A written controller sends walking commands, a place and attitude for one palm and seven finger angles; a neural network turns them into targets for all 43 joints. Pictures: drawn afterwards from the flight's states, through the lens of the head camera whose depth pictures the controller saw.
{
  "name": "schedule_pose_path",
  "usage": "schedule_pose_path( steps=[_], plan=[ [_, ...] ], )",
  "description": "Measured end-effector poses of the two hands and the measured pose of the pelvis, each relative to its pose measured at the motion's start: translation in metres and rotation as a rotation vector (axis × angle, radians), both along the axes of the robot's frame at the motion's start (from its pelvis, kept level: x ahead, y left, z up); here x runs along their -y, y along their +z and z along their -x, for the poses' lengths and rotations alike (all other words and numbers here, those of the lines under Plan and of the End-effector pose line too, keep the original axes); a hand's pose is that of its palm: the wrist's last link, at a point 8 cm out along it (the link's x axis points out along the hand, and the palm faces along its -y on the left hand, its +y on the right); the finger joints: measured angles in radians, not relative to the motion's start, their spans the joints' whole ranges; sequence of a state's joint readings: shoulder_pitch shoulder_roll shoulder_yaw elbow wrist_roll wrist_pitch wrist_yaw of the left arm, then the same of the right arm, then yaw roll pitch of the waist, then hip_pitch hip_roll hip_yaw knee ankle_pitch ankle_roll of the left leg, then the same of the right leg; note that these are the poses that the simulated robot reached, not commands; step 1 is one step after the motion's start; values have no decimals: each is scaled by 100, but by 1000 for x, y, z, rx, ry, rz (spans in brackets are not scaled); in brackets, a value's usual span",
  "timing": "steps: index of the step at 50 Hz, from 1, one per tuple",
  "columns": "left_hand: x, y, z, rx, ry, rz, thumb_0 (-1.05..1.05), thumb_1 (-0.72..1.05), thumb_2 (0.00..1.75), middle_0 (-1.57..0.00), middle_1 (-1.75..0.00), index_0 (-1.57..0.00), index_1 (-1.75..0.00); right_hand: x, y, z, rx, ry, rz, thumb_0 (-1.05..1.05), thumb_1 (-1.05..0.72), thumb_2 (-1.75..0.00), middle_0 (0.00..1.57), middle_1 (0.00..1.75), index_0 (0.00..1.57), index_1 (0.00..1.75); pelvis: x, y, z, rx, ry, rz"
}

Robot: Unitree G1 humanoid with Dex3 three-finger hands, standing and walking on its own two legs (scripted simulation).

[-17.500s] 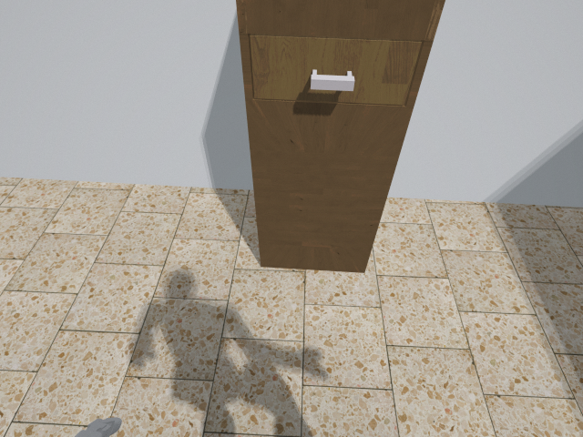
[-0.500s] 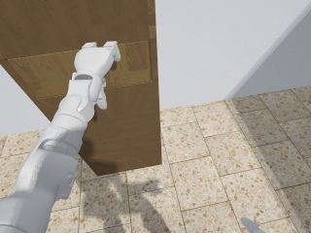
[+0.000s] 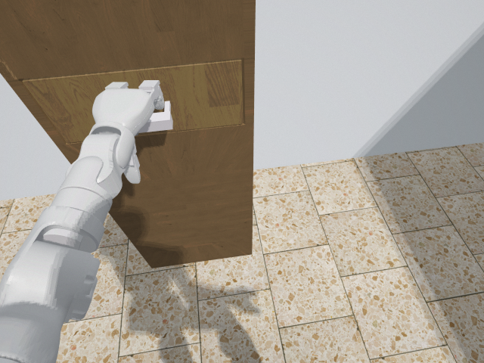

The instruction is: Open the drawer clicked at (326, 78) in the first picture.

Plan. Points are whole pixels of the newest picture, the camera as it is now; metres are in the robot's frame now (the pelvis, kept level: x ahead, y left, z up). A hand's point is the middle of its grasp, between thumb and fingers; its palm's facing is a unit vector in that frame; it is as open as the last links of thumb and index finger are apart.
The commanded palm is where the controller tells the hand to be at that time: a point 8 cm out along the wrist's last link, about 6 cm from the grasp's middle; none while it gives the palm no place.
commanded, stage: lower the fingers behind the handle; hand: left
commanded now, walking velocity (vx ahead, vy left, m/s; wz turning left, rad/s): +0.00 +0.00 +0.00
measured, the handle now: (145, 115) +0.55 +0.19 +0.09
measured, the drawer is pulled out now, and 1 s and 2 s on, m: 0.00 0.00 0.00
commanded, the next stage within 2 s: lift the fingers back up to retry in 1.12 s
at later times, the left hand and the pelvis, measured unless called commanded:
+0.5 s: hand (138, 130) +0.50 +0.19 +0.10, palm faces +0.02 +0.00 -1.00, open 13.8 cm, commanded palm +0.47 +0.20 +0.14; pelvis +0.01 +0.01 +0.00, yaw -1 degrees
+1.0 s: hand (140, 134) +0.49 +0.19 +0.09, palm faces +0.02 +0.03 -1.00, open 13.8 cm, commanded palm +0.47 +0.20 +0.12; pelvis +0.00 +0.00 -0.01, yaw -1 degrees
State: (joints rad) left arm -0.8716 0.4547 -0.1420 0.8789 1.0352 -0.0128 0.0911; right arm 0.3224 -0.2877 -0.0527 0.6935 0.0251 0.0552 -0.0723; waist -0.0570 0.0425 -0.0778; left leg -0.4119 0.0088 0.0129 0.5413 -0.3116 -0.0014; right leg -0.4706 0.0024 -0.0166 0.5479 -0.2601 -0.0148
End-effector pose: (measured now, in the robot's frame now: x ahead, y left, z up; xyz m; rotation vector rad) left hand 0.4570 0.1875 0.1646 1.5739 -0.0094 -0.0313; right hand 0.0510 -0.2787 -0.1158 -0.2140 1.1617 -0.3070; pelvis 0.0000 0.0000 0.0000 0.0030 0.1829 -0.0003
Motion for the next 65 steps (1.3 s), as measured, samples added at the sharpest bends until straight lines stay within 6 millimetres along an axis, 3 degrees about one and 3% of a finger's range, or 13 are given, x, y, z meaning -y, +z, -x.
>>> schedule_pose_path(
  steps=[6, 12, 19, 36, 48, 65],
  plan=[
    [-7, -4, -4, 87, 81, -8, 0, -49, 30, -32, -120, -29, -119, -10, -8, -1, -20, 21, -44, 1, -90, -90, 19, 30, 20, 29, -4, -2, 2, -23, 12, 4],
    [-4, -10, -16, 30, 157, -20, 0, -49, 30, -32, -120, -31, -120, -28, -15, 0, -18, 0, -96, 1, -90, -90, 20, 30, 20, 29, -8, -2, 0, -39, 1, 3],
    [1, -11, -22, -7, 119, -6, 0, -49, 30, -32, -122, -31, -120, -39, -17, 5, -19, -22, -111, 1, -90, -90, 20, 30, 20, 30, -11, -2, -6, -38, -14, 2],
    [3, -22, -17, 64, 116, -25, 0, -49, 30, -25, -125, -32, -120, -21, -11, 5, -39, -14, -71, 1, -90, -90, 20, 30, 20, 29, -10, -5, -4, -56, -14, 4],
    [4, -22, -15, 31, 128, -27, 0, -49, 30, -21, -122, -32, -120, -22, -13, 2, -16, -14, -80, 1, -90, -90, 20, 30, 20, 29, -6, -5, -1, -49, -14, 1],
    [4, -20, -20, 32, 132, -25, 0, -49, 30, -24, -126, -32, -120, -15, -14, 20, -46, -33, -60, 1, -90, -90, 20, 30, 20, 29, -2, -6, 3, -61, -14, 0]
  ],
)
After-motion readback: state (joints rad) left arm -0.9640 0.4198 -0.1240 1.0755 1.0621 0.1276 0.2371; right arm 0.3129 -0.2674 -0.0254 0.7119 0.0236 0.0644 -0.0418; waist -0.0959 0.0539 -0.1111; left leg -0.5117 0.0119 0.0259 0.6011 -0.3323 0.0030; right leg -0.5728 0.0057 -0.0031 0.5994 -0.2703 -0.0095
